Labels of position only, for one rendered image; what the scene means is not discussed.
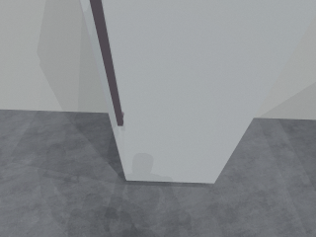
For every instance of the fridge door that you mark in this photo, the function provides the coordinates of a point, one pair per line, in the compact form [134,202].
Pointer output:
[191,76]

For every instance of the handle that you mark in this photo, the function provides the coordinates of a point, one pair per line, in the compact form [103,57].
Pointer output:
[102,33]

